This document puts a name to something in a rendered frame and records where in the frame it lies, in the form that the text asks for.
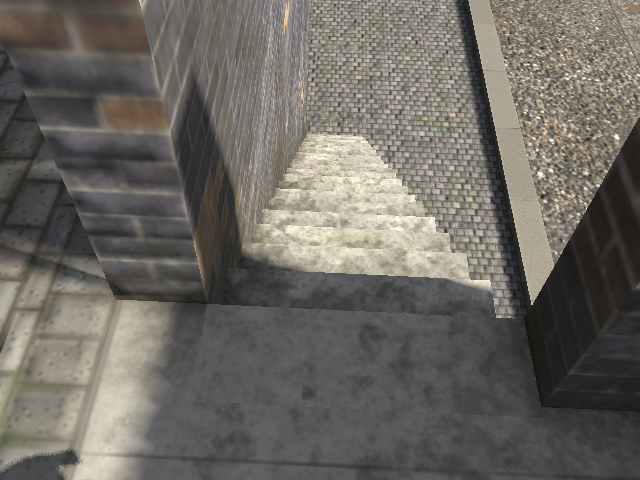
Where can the stairs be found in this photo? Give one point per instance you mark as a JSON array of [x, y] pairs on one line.
[[342, 233]]

